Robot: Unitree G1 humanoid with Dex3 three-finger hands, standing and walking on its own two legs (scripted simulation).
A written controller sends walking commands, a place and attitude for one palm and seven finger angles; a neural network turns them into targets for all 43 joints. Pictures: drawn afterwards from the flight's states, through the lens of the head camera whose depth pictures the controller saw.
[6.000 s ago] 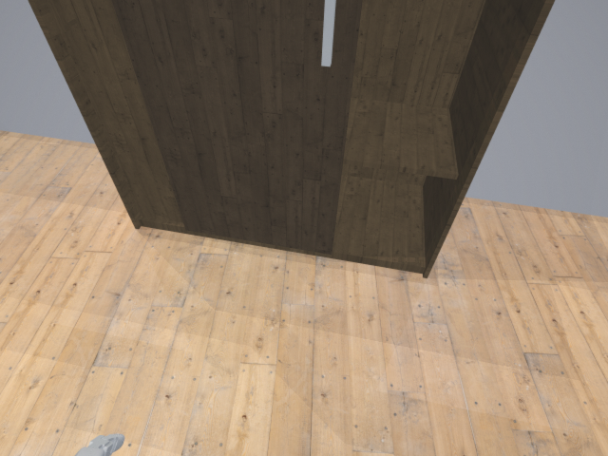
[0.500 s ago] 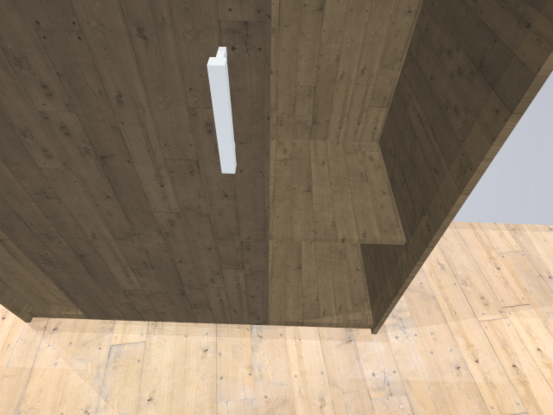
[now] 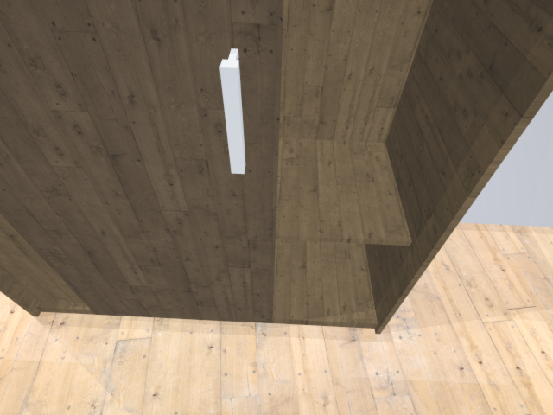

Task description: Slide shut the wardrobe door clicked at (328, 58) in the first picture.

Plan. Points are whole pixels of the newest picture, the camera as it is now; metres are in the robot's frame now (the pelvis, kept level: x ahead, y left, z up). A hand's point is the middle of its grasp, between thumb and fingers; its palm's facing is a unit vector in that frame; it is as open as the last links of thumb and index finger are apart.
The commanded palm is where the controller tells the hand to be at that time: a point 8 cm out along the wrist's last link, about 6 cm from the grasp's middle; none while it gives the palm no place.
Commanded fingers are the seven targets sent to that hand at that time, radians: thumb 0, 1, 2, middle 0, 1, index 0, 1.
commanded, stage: look again from close up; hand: left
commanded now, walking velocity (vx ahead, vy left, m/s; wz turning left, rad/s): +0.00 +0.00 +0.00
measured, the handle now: (236, 115) +0.50 +0.10 +0.18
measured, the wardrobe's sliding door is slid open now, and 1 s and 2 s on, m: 0.38 0.38 0.38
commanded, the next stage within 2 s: raise the hand with hooked fingers in 0.56 s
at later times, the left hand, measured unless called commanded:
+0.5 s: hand out of the picture +0.01 +0.15 -0.18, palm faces +0.01 -0.98 -0.19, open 7.4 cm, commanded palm none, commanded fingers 0.00 0.90 0.90 -0.20 -0.30 -0.20 -0.30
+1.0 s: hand (189, 344) +0.21 +0.13 +0.02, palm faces -0.03 -1.00 -0.03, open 8.1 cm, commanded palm +0.14 +0.21 -0.01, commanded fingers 0.00 0.48 0.72 -0.23 -0.57 -0.23 -0.57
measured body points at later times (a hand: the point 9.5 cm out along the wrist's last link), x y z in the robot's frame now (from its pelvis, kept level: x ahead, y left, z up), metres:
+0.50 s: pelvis +0.02 -0.02 +0.00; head +0.03 -0.02 +0.45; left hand +0.01 +0.20 -0.16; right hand +0.03 -0.25 -0.16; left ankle +0.02 +0.10 -0.74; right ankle -0.05 -0.14 -0.74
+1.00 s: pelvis -0.02 -0.04 -0.03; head +0.00 -0.05 +0.42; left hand +0.20 +0.19 +0.02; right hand +0.18 -0.30 -0.09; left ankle +0.02 +0.10 -0.74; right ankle -0.05 -0.14 -0.74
